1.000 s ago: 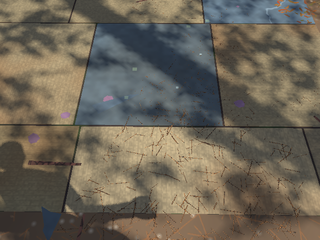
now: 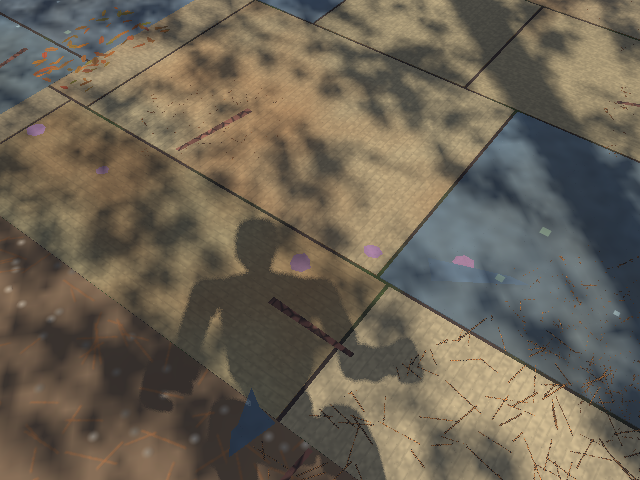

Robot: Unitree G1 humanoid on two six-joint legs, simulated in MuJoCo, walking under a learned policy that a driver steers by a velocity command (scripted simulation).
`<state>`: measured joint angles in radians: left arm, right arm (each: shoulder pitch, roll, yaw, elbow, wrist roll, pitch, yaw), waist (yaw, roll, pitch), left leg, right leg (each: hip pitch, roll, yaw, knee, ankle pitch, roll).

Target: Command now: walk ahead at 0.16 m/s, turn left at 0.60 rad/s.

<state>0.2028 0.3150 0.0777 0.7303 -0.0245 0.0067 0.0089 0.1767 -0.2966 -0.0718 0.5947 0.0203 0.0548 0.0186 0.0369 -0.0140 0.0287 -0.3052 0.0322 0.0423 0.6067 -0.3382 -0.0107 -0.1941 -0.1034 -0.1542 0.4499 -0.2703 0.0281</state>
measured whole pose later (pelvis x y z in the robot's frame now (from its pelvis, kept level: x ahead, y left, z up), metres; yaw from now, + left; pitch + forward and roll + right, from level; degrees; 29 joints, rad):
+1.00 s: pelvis +0.09 +0.05 +0.00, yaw +26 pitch -1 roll +0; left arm 0.18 0.29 0.03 0.77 0.02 0.01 0.00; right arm 0.19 -0.24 -0.02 0.70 -0.03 0.02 -0.01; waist 0.04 -0.04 0.04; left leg -0.21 -0.03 -0.04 0.51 -0.29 0.02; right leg -0.24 -0.05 -0.01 0.49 -0.21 0.04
